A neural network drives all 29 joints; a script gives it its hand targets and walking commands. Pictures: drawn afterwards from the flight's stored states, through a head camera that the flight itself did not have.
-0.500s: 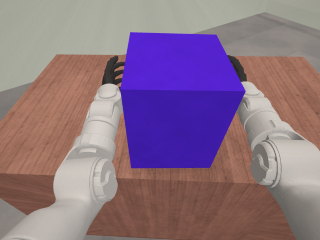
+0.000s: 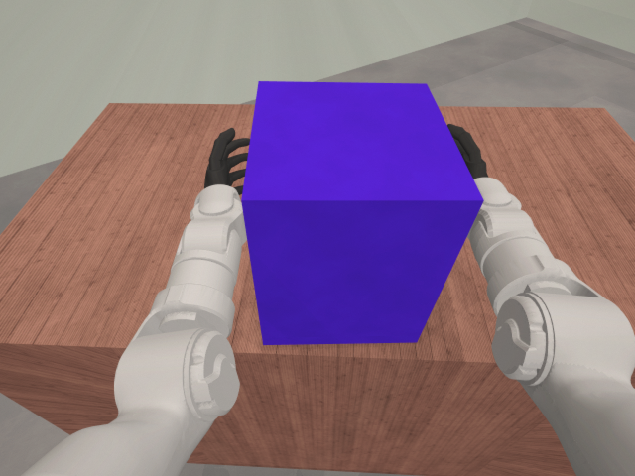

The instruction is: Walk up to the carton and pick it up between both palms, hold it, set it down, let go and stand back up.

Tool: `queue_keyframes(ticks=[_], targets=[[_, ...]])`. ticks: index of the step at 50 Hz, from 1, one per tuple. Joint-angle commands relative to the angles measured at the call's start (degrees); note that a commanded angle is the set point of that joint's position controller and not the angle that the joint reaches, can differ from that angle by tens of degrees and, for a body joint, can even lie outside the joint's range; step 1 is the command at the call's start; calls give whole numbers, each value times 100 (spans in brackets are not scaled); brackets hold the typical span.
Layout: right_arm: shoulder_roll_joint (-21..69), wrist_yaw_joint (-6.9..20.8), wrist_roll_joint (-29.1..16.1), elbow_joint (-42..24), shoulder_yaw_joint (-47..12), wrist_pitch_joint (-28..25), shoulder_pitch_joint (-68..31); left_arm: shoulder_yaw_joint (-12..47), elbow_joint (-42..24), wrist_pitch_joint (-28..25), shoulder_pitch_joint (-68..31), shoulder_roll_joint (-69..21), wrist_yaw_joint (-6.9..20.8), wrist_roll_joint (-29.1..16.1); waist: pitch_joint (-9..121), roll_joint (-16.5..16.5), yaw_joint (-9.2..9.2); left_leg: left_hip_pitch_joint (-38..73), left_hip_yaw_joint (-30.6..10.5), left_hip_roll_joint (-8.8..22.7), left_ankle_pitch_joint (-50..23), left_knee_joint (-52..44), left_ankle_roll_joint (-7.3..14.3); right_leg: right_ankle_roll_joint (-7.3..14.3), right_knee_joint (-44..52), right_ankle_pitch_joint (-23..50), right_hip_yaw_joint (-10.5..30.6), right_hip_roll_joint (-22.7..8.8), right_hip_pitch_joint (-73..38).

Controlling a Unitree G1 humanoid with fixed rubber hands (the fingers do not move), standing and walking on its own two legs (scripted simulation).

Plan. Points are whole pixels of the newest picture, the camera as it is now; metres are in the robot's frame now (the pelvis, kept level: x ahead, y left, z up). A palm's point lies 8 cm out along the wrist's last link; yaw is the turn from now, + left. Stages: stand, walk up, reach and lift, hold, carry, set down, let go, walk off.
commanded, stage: set down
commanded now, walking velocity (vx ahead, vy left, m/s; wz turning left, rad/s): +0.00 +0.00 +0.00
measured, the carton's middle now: (342, 219) +0.43 +0.03 +0.10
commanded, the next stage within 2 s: none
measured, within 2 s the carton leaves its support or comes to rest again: rests again in 0.30 s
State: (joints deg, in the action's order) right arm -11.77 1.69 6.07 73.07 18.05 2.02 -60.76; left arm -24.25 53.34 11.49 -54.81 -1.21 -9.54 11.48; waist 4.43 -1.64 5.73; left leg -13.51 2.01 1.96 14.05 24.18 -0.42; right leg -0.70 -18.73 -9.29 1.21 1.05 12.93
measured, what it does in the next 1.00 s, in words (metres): stands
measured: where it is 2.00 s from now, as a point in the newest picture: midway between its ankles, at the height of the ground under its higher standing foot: outside the picture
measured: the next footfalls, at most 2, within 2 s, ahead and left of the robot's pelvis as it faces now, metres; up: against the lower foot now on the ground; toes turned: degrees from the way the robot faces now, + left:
none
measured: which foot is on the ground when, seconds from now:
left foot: down 0.00-1.00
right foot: down 0.00-1.00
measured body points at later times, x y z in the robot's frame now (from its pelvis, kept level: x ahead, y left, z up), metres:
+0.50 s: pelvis +0.00 +0.00 +0.00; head +0.01 +0.00 +0.45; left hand +0.42 +0.19 +0.14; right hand +0.47 -0.13 +0.14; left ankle -0.02 +0.11 -0.75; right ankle +0.00 -0.13 -0.75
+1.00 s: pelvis +0.00 +0.00 +0.00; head +0.01 +0.00 +0.45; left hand +0.42 +0.19 +0.13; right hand +0.46 -0.12 +0.14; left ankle -0.02 +0.11 -0.75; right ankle +0.00 -0.13 -0.75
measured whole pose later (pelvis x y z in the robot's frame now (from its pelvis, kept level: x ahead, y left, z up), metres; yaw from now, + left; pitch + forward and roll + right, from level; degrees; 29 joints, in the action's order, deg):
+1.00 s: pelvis +0.00 +0.00 +0.00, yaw +0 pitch +4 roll -1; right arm -6.8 4.6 15.6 63.8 26.7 0.4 -55.8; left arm -27.7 45.7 10.9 -49.1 -3.7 -6.7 15.1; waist 3.2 -1.6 5.9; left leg -13.5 2.0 2.0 14.2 24.2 -0.3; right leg -0.8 -18.7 -9.5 1.1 1.1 12.9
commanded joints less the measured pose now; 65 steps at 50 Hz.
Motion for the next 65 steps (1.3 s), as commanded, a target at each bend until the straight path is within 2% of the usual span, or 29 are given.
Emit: queue_keyframes(ticks=[1,4,5,6,11,15,22,23,24,26,29,31,34,38,42,44,46,47,48,52,53,54,56,57,58,59,60,61,65], targets=[[3046,969,560,-1386,390,-451,-3342,731,-930,-226,-3633,-2733,573,453,3432,352,-158,722,202,-135,-2882,-236,-665,-11,95,1464,-620,221,-930],[2983,1033,614,-1052,443,-382,-3159,563,-847,-205,-3483,-2627,533,577,2824,336,-16,1030,161,-103,-2847,-344,-700,58,254,947,-670,212,-569],[3085,1038,626,-1532,423,-502,-3333,599,-936,-234,-3447,-2638,525,625,3339,258,91,963,227,-125,-2955,-214,-661,13,156,1167,-687,239,-622],[2967,1038,663,-1470,345,-411,-3207,508,-919,-216,-3253,-2444,536,669,3226,544,79,926,187,-141,-2866,-263,-539,-31,196,1270,-627,204,-828],[3257,980,860,-1576,353,-533,-3078,651,-1028,-346,-3238,-2629,610,579,3295,574,-135,605,257,-214,-2949,-258,-571,-90,25,1834,-653,176,-1217],[3353,1025,899,-1593,336,-458,-2765,267,-826,-326,-2884,-2552,652,786,3198,689,109,530,353,-199,-2837,-374,-474,-125,52,1707,-602,140,-1258],[3153,1049,1057,-1570,587,-471,-2535,581,-1111,-244,-2789,-2672,686,726,3090,352,-138,1088,269,-119,-3234,-250,-592,-38,140,1442,-748,193,-766],[3024,1097,1230,-1278,797,-454,-2272,718,-1100,-235,-2750,-2789,682,676,2993,286,-405,1222,175,-55,-3254,-297,-630,37,198,1215,-839,197,-524],[3189,1078,1216,-1155,647,-397,-2247,520,-1279,-273,-2765,-2669,674,888,2832,334,-87,1105,263,-123,-3274,-271,-629,3,132,1373,-737,201,-747],[3098,1054,1204,-1723,598,-567,-2555,662,-1106,-261,-2631,-2763,677,700,3137,432,-145,992,223,-111,-3304,-225,-564,-35,140,1373,-775,182,-712],[3259,1063,1336,-1441,748,-492,-2280,543,-1188,-284,-2637,-2686,712,850,2723,503,-203,837,249,-112,-3080,-342,-583,-54,172,1255,-757,151,-733],[3170,1072,1286,-1576,682,-438,-2367,314,-936,-182,-2459,-2475,769,888,2632,720,-11,878,280,-114,-2878,-407,-472,-105,221,1125,-739,148,-792],[3230,1106,1414,-1426,825,-496,-2148,693,-1465,-340,-2797,-2719,702,793,3033,308,-303,1054,221,-99,-3251,-316,-643,-49,145,1271,-867,190,-633],[3220,1136,1477,-1357,810,-363,-1932,209,-1143,-209,-2220,-2465,775,1022,2453,535,-69,816,334,-173,-3011,-380,-555,-115,208,1125,-762,137,-917],[3120,1158,1484,-1552,798,-473,-1882,576,-1577,-205,-2238,-2655,739,954,2893,357,-181,1014,241,-121,-3399,-331,-595,-8,155,1413,-847,150,-800],[3257,1157,1595,-1670,794,-391,-1926,208,-1310,-185,-2210,-2396,819,992,2536,776,-15,891,379,-147,-2900,-449,-441,-139,217,1109,-802,149,-851],[2307,1123,1407,-1630,837,-379,-1831,161,-1300,-219,-2082,-1712,737,915,2747,587,-62,815,360,-160,-3225,-440,-514,-84,103,1470,-696,155,-946],[2809,1143,1388,-1558,698,-403,-1832,373,-1480,-246,-2224,-2205,749,893,2757,512,-115,681,390,-222,-3031,-421,-477,-95,104,1516,-749,161,-1033],[1716,1035,1460,-1375,1069,-387,-1678,41,-1144,-270,-2267,-1254,670,918,2831,581,-141,461,456,-246,-2858,-459,-494,-87,67,1524,-676,156,-1103],[-442,656,398,-1725,579,-394,-1888,146,-1086,-241,-1884,395,172,402,2798,364,72,607,231,-132,-3214,-305,-574,-31,-28,1640,-573,213,-1023],[-204,487,364,-1351,545,-399,-1864,425,-1291,-374,-2096,224,54,245,2455,304,-119,439,347,-198,-2948,-269,-551,-42,10,1498,-589,205,-851],[-673,384,10,-1445,248,-429,-2086,432,-1200,-431,-2171,721,-116,35,2821,522,85,425,245,-140,-2991,-264,-527,-27,-15,1554,-545,219,-869],[-720,212,-545,-1052,-207,-315,-2343,1055,-1240,-397,-2565,577,-302,-497,2772,309,-37,490,110,-88,-3237,-69,-594,59,-32,1545,-478,335,-518],[-758,156,-708,-1370,-448,-350,-2554,1177,-1229,-404,-2561,517,-360,-561,2803,280,117,426,137,-107,-3242,47,-614,82,-54,1679,-481,386,-415],[-934,65,-768,-1226,-412,-315,-2662,1449,-962,-357,-2752,566,-354,-806,2782,325,-126,300,116,-107,-3111,87,-609,80,-70,1813,-415,355,-344],[-449,62,-837,-1413,-648,-312,-2834,1556,-1057,-412,-2756,234,-335,-891,2784,436,4,207,126,-100,-2961,80,-511,49,-83,1720,-423,334,-332],[-839,-23,-892,-1310,-567,-297,-2839,1593,-984,-423,-2987,534,-409,-1011,2982,369,-103,182,99,-100,-2800,50,-560,92,-91,1665,-400,348,-186],[-1108,10,-1168,-1128,-849,-213,-2938,1606,-747,-369,-2772,780,-478,-1188,2916,468,157,-63,75,-55,-2911,83,-576,143,-160,1422,-317,352,-198],[-1264,-118,-1525,-1051,-1174,-148,-2807,1954,-648,-242,-2352,761,-506,-1560,3024,680,14,-20,-71,4,-2958,169,-542,178,-146,1761,-277,332,-249]])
